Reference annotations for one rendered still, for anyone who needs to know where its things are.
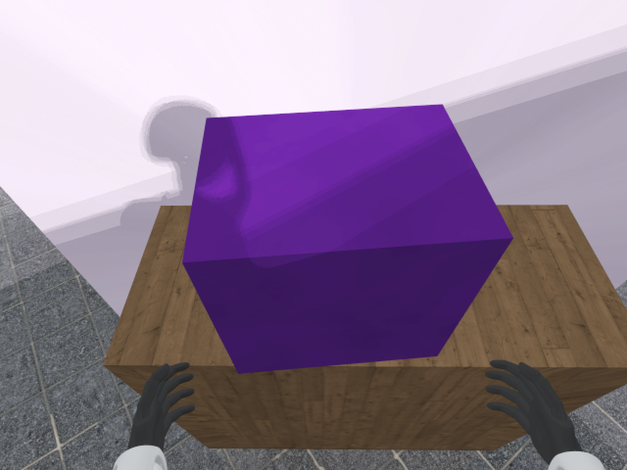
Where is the pedestal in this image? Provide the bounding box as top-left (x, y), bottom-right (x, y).
top-left (103, 205), bottom-right (627, 450)

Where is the carton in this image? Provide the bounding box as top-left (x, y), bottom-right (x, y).
top-left (182, 104), bottom-right (513, 374)

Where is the left robot hand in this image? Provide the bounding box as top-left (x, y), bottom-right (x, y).
top-left (127, 362), bottom-right (195, 451)

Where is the right robot hand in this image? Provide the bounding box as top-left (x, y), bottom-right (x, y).
top-left (485, 359), bottom-right (583, 465)

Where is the left robot forearm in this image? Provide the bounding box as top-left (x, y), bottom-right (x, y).
top-left (113, 446), bottom-right (168, 470)

